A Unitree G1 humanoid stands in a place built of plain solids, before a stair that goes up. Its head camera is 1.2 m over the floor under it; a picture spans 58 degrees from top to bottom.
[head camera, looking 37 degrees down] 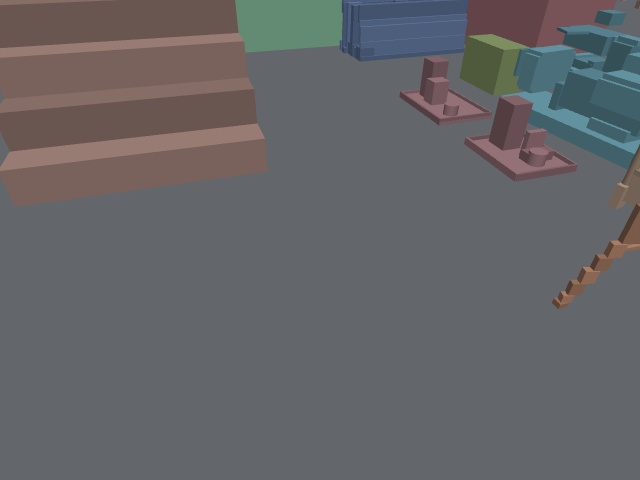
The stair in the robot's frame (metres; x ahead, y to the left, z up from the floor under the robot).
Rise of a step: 0.20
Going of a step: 0.22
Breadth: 1.31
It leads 17 degrees to the left of straight ahead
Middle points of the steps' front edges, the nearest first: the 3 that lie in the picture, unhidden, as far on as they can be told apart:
2.06 0.93 0.21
2.28 1.00 0.41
2.49 1.06 0.61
